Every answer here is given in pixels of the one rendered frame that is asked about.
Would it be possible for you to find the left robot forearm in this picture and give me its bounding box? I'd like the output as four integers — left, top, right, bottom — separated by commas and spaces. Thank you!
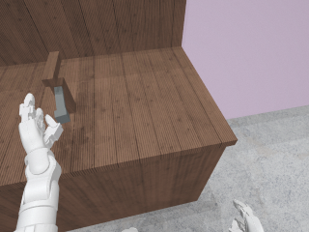
14, 148, 62, 232

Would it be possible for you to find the robot right hand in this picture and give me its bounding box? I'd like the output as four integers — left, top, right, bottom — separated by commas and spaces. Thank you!
229, 199, 265, 232

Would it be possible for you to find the tap lever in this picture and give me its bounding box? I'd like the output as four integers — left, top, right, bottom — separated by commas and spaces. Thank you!
54, 86, 70, 125

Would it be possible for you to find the robot left hand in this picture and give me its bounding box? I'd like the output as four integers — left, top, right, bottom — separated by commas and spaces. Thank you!
18, 93, 63, 155

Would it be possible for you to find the counter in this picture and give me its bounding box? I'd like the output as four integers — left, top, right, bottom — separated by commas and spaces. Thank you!
0, 0, 238, 232

